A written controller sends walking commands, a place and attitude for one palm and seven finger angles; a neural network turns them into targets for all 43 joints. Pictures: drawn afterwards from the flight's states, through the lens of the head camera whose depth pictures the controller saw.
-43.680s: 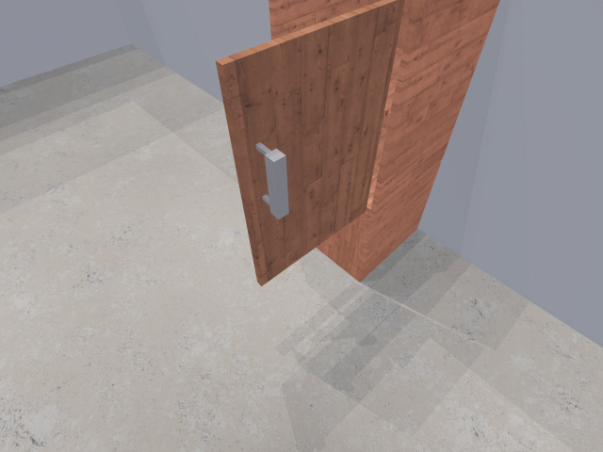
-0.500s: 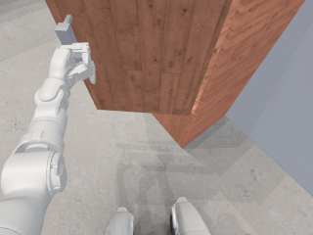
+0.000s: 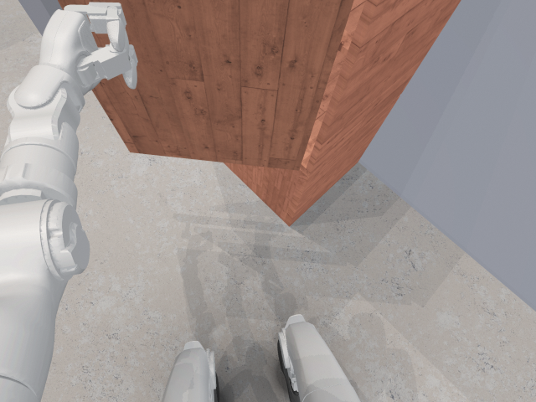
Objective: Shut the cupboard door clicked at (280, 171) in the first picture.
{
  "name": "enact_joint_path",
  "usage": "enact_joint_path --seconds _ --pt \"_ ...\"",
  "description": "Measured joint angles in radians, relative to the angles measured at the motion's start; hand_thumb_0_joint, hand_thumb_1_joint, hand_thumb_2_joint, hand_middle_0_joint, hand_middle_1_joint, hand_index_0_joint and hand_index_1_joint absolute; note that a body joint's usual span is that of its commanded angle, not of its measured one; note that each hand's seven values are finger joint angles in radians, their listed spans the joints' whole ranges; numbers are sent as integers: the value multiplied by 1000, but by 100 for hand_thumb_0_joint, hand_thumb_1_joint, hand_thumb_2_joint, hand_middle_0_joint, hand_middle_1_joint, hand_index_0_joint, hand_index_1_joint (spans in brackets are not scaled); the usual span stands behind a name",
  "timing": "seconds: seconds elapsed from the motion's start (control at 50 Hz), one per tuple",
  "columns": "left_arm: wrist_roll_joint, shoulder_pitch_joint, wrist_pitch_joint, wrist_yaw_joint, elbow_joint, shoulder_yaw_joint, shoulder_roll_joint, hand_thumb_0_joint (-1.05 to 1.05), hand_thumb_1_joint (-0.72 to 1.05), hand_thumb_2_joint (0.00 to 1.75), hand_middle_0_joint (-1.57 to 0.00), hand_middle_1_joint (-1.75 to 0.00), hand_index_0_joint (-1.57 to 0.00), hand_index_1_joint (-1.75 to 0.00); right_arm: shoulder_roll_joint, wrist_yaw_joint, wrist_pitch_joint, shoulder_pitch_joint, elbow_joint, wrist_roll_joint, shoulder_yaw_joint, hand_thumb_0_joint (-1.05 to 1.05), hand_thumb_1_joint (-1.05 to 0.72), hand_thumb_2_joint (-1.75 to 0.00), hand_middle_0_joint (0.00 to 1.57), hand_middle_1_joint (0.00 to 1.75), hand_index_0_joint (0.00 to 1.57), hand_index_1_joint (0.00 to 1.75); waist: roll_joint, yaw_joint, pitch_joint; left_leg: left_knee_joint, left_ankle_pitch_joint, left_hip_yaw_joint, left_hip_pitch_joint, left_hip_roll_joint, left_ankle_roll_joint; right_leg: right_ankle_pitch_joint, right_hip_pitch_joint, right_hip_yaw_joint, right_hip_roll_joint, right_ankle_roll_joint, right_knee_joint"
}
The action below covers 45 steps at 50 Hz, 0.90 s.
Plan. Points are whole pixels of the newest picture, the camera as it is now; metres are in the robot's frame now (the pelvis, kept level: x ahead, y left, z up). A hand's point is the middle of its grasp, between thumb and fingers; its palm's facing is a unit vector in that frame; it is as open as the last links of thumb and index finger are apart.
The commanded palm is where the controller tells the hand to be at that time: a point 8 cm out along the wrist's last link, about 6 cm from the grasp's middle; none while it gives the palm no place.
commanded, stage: push the door shut along its arc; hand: left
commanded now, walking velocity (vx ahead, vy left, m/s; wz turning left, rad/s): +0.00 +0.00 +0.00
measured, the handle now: (65, 24) +0.62 +0.19 +0.12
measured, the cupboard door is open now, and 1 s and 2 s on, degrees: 41 29 29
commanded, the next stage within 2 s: pull the fist back off the door in 0.56 s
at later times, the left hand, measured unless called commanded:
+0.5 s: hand (143, 31) +0.60 +0.09 +0.12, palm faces -0.38 -0.92 -0.04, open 3.1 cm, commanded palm +0.62 +0.11 +0.11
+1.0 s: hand (175, 31) +0.62 +0.05 +0.10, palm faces +0.05 -0.99 -0.10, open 3.1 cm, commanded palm +0.59 +0.10 +0.11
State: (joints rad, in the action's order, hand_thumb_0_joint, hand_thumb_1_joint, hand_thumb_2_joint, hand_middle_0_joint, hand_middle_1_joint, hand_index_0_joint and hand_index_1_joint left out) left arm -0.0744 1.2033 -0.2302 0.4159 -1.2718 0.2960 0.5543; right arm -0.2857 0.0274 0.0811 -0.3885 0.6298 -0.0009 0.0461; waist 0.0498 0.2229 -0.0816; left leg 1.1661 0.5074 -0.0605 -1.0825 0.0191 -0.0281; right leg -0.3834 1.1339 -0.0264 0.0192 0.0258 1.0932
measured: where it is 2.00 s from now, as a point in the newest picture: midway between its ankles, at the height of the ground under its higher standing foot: (253, 401)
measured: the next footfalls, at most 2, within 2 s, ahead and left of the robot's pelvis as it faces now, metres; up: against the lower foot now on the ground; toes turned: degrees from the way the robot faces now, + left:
none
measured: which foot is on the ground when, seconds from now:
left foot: down 0.00-1.00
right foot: down 0.00-1.00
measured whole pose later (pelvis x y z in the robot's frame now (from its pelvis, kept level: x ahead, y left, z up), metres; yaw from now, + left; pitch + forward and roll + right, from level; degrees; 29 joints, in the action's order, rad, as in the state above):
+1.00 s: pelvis +0.02 -0.01 +0.00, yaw +0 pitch +29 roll -1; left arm 0.13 1.29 -0.24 -0.15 -1.24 0.36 0.41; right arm -0.22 -0.09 0.03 -0.45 0.63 0.11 0.03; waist 0.08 0.27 -0.10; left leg 1.16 0.53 -0.06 -1.14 0.03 -0.04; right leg -0.41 1.20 -0.02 0.03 0.02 1.10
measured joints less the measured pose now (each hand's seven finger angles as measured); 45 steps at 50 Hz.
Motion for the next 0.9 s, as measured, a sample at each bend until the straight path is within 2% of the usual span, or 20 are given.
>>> enact_joint_path --seconds 0.18,0.28,0.48,0.68,0.7,0.72,0.8,0.86,0.9 --pt "34 102 30 8 -36 15 38 2 90 90 -130 -150 -129 -150 -1 1 2 -9 -2 15 4 0 -90 -89 20 30 20 30 4 43 1 29 13 1 -53 4 4 -6 50 -2 5 5 17" --pt "54 117 39 20 -32 21 59 0 88 91 -129 -150 -129 -150 2 -2 -7 -23 -5 22 2 0 -90 -89 20 30 20 30 6 51 -1 39 22 6 -68 7 7 -11 67 -6 8 7 26" --pt "57 192 89 26 -57 -57 58 0 91 94 -129 -150 -129 -150 16 -4 -5 -30 26 33 5 0 -90 -89 20 30 20 30 9 56 4 44 24 -15 -85 -1 5 -17 71 15 -1 6 22" --pt "64 284 102 8 -93 -103 44 2 99 99 -130 -150 -129 -150 19 -2 14 -13 57 49 4 0 -90 -89 20 30 20 30 6 80 4 68 30 -35 -128 -4 -2 -27 107 34 -4 -2 44" --pt "62 288 109 -21 -93 -71 33 3 99 99 -130 -150 -129 -150 17 -3 13 -17 50 54 3 0 -90 -89 20 30 20 30 11 79 1 71 31 -38 -136 -3 -3 -28 114 36 -2 -2 45" --pt "58 289 112 -77 -93 -38 14 3 97 98 -130 -150 -129 -150 16 -9 13 -25 42 60 2 0 -90 -89 20 30 20 30 17 76 -6 74 32 -40 -145 -2 -4 -28 122 38 -1 -2 46" --pt "66 265 111 -357 -70 68 -57 2 91 95 -130 -150 -129 -150 23 -51 0 -45 10 92 2 0 -90 -89 20 30 20 30 26 73 -23 71 33 -35 -158 2 -8 -29 140 34 3 -3 48" --pt "141 201 62 -542 -18 96 -100 2 90 93 -129 -150 -129 -150 36 -89 -8 -61 -10 120 -4 0 -90 -89 20 30 20 30 33 70 -36 62 35 -25 -155 7 -10 -30 146 24 7 -5 48" --pt "196 152 20 -602 14 78 -116 2 90 92 -129 -150 -129 -150 49 -111 -16 -66 -13 128 -11 0 -90 -89 20 30 20 30 35 66 -37 54 36 -17 -142 9 -11 -32 139 17 8 -6 48"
